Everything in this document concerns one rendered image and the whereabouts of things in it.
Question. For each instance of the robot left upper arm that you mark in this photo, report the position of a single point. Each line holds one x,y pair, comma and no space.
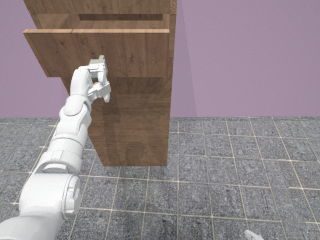
48,200

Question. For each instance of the robot left hand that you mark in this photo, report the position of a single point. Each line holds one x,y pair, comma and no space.
82,84

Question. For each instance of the handle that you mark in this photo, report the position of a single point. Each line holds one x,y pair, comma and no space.
98,61

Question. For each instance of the left robot forearm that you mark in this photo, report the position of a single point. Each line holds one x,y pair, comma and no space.
64,153

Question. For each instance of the drawer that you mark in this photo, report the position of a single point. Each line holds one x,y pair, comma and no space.
133,45

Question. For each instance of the cabinet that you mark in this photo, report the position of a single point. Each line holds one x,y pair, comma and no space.
132,129

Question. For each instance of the robot right hand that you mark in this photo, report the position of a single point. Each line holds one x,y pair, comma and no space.
252,236

